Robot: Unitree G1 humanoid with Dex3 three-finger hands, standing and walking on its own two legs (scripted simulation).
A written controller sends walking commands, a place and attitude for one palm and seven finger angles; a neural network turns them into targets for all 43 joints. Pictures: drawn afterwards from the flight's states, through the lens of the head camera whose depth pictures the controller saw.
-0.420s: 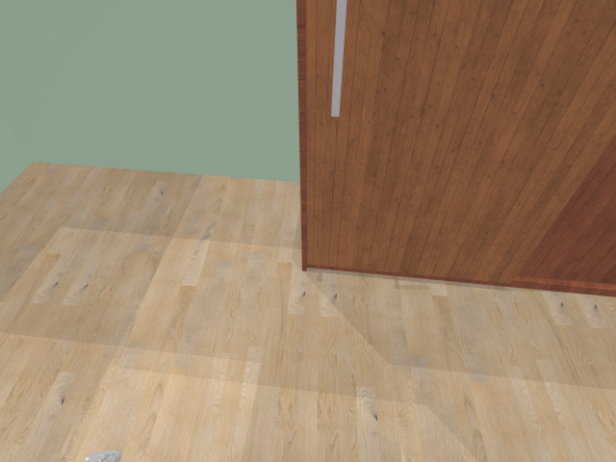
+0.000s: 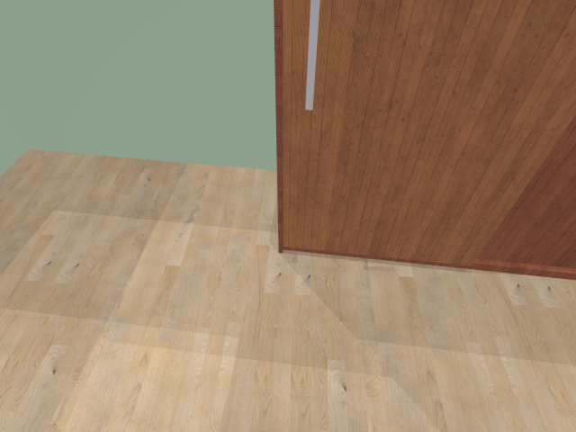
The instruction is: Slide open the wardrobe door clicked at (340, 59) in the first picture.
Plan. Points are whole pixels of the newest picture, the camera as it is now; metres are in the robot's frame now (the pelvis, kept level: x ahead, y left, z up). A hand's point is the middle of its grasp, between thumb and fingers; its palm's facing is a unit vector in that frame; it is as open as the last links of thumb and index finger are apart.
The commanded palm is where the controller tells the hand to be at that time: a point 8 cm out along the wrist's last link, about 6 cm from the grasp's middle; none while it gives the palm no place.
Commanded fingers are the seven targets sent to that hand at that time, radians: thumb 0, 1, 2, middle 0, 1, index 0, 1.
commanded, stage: stand and wait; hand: left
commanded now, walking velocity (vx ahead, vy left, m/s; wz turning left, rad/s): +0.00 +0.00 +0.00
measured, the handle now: (313, 45) +0.94 -0.01 +0.14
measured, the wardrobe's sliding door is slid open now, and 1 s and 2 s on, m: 0.00 0.00 0.00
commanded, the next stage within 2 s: look at it before walking up in 0.42 s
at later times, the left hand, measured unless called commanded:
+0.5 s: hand out of the picture +0.07 +0.25 -0.15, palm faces -0.02 -0.94 -0.35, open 7.4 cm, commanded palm none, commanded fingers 0.00 0.90 0.90 -0.20 -0.30 -0.20 -0.30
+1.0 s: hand out of the picture +0.07 +0.25 -0.15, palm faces -0.03 -0.94 -0.34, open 7.4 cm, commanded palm none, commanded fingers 0.00 0.90 0.90 -0.20 -0.30 -0.20 -0.30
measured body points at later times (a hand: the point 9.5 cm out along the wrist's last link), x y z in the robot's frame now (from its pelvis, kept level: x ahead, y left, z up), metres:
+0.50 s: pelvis -0.01 +0.00 +0.00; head -0.01 +0.00 +0.45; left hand +0.07 +0.30 -0.12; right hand +0.06 -0.30 -0.13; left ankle +0.00 +0.13 -0.74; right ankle +0.00 -0.11 -0.74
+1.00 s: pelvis +0.00 +0.00 +0.00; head +0.00 +0.00 +0.45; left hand +0.07 +0.30 -0.13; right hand +0.07 -0.29 -0.13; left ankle +0.00 +0.13 -0.74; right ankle +0.00 -0.11 -0.74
